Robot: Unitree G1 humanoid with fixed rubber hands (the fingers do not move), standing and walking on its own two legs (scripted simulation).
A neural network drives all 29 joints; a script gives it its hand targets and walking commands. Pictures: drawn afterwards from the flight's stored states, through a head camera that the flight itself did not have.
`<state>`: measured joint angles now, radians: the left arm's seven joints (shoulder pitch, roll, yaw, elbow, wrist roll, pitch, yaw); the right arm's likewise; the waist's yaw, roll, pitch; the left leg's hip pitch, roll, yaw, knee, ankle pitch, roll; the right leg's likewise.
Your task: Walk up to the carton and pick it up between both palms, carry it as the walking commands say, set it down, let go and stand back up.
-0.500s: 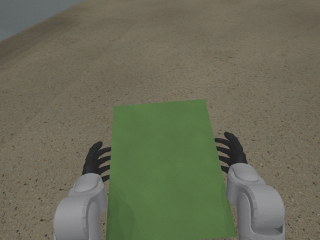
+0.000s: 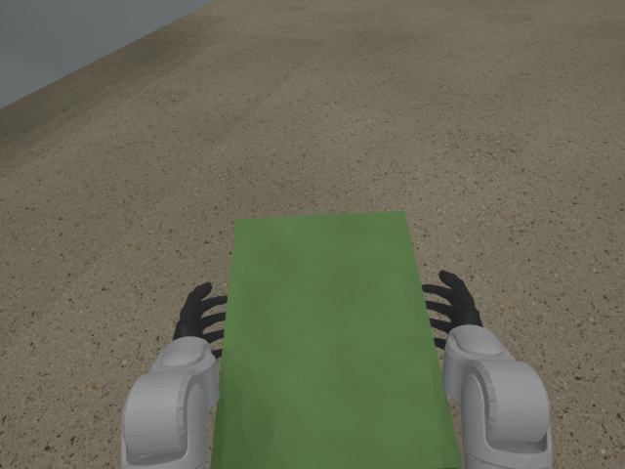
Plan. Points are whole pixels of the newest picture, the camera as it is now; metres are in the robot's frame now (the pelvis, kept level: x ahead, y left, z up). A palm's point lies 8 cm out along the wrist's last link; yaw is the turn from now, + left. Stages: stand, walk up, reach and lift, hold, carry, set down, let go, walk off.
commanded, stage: carry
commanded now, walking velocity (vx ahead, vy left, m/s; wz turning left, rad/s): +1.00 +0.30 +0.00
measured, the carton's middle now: (326, 347) +0.29 +0.00 +0.03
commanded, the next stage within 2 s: none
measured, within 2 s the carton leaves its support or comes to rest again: neither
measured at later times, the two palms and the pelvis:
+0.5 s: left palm (205, 159) +0.68 +0.22 +0.08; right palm (360, 158) +0.64 -0.08 +0.08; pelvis +0.39 +0.11 +0.00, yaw -7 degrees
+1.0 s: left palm (213, 64) +1.03 +0.26 +0.12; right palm (332, 59) +1.05 -0.04 +0.11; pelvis +0.78 +0.11 +0.01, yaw -1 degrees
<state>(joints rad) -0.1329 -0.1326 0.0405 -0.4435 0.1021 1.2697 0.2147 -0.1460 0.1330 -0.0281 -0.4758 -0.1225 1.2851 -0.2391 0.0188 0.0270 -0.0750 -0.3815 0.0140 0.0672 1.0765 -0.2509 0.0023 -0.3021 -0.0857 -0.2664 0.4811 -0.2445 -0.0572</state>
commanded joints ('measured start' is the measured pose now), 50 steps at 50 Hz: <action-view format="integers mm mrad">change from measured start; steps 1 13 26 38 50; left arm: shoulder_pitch -417 -389 -380 -328 -381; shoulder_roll -988 -857 -1007 -877 -883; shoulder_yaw -580 -561 -590 -526 -559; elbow -139 -190 -149 -77 -177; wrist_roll -398 -424 -384 -344 -426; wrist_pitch -34 -22 -72 -22 -33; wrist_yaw -265 -276 -269 -242 -286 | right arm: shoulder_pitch -352 -323 -327 -381 -299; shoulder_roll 1019 977 1045 898 993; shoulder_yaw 594 612 614 623 594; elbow -43 -92 -89 -98 -50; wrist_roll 384 374 423 383 340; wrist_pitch -30 -38 -83 -2 -51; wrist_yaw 266 216 278 262 213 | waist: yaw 9 -26 -35 22 4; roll -98 -309 81 -294 -252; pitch -235 -87 -285 -250 -13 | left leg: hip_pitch -404 22 377 -386 -303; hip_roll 119 -7 245 -14 63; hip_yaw -97 205 -71 -49 110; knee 69 -583 -937 85 -414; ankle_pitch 73 287 39 -41 296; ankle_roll -19 13 166 0 -14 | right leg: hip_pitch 554 434 -211 581 506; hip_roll -318 -191 -58 -417 -172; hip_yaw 434 3 187 821 82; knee -240 -176 314 -298 -334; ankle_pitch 215 947 -112 -188 603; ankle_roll -36 47 57 -159 33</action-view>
